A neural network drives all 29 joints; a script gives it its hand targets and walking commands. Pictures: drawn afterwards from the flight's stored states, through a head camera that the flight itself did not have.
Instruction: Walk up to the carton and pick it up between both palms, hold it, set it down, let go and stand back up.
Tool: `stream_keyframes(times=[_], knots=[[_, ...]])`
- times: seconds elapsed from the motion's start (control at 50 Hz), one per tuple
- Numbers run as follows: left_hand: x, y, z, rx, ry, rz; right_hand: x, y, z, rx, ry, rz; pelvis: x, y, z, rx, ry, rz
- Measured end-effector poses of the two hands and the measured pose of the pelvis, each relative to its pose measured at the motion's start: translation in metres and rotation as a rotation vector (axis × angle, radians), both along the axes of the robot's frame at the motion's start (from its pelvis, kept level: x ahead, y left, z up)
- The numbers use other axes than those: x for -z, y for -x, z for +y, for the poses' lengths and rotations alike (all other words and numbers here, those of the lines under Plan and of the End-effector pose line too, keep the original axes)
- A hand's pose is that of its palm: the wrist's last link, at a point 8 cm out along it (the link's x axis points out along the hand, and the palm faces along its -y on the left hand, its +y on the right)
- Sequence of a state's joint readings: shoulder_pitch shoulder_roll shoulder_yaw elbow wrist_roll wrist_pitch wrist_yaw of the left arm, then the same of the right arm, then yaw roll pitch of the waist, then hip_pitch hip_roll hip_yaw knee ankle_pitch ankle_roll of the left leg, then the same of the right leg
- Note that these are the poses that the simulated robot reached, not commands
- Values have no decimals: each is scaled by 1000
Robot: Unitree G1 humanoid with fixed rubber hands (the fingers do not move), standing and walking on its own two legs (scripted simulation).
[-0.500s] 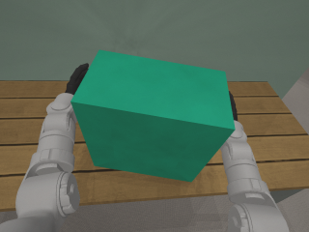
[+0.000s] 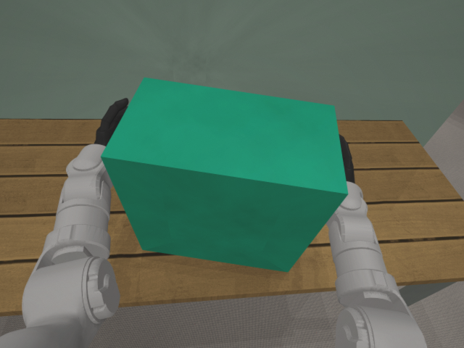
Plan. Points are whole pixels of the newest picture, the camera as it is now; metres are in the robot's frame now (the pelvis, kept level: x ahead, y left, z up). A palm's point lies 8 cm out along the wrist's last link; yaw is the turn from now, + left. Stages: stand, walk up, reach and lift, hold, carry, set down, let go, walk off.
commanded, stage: set down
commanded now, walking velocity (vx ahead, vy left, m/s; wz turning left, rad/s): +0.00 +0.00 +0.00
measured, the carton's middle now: (225, 187) +0.39 +0.01 +0.06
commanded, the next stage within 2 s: none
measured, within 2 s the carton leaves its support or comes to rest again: rests again in 0.04 s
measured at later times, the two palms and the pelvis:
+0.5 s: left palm (110, 145) +0.43 +0.20 +0.12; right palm (338, 179) +0.38 -0.19 +0.10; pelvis +0.00 +0.00 +0.00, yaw +0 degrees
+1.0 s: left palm (116, 155) +0.45 +0.21 +0.08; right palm (329, 191) +0.39 -0.19 +0.06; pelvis +0.00 +0.00 +0.00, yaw +0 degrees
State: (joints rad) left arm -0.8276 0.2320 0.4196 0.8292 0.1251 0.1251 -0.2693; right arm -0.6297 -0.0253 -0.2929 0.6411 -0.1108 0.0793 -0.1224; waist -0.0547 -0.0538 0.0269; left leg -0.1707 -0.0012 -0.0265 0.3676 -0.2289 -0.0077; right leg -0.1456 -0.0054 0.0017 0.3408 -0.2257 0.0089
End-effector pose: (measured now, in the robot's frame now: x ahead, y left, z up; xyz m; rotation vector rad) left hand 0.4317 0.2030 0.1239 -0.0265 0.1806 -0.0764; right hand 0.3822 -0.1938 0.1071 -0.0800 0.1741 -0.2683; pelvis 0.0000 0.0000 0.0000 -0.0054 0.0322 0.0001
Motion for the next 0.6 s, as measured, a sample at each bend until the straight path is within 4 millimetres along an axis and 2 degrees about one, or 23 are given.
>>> stream_keyframes(times=[0.6], knots=[[7,-6,1,6,17,-18,7,-3,1,5,-3,-37,0,-1,0,0,0,8]])
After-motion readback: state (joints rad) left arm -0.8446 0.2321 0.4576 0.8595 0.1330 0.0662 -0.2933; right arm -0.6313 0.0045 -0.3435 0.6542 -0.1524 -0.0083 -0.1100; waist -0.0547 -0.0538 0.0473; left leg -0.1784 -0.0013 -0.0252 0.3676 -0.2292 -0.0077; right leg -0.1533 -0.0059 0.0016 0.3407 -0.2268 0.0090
